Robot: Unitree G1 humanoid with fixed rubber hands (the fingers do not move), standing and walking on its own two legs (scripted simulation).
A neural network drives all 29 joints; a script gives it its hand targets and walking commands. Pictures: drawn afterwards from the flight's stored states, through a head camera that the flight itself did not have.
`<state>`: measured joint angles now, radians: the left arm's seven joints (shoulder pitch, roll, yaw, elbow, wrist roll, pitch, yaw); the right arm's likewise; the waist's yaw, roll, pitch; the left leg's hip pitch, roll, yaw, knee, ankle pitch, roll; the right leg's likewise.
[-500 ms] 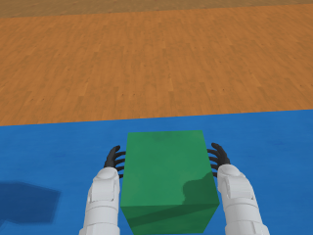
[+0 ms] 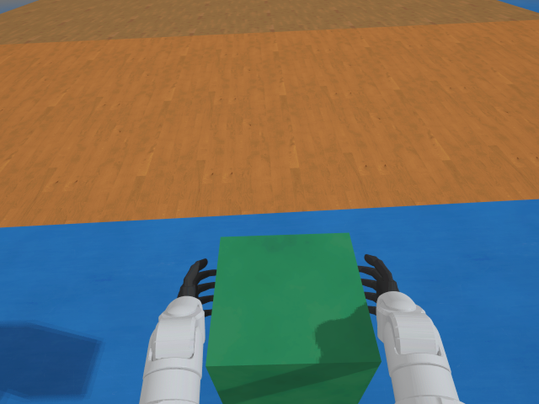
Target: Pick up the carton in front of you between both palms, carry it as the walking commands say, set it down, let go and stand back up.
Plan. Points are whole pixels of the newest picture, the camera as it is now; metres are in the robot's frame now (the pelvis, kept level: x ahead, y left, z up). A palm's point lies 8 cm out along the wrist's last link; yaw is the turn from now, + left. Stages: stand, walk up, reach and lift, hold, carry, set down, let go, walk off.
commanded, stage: reach and lift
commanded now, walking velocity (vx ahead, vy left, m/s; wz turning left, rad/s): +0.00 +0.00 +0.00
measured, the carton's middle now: (287, 328) +0.29 +0.00 -0.04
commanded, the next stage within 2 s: hold in 0.02 s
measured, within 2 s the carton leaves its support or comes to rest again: neither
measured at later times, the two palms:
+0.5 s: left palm (186, 305) +0.28 +0.15 +0.05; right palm (391, 301) +0.28 -0.15 +0.05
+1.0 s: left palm (187, 302) +0.28 +0.15 +0.05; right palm (390, 298) +0.28 -0.15 +0.05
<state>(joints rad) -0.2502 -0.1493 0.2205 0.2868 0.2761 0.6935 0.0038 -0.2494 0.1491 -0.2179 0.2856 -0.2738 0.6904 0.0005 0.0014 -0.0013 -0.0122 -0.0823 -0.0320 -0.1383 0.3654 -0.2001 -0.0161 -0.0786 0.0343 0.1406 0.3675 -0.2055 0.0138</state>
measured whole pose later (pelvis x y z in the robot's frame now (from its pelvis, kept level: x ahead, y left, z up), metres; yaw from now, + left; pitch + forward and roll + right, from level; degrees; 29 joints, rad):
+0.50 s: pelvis -0.01 +0.00 +0.00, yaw +0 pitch -7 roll +0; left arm -0.30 -0.16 0.25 0.26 0.29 0.76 0.00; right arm -0.30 0.16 -0.25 0.26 -0.29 0.76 0.01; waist 0.00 0.00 0.01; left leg -0.06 -0.03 -0.13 0.37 -0.19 -0.02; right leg -0.06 0.03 0.14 0.38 -0.19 0.02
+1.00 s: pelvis -0.01 +0.00 +0.00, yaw +0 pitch -7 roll +0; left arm -0.27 -0.15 0.22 0.24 0.28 0.77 0.00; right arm -0.27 0.15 -0.22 0.24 -0.28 0.76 0.01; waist 0.00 0.00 0.00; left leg -0.04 -0.03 -0.13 0.35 -0.19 -0.01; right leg -0.04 0.03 0.13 0.35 -0.19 0.01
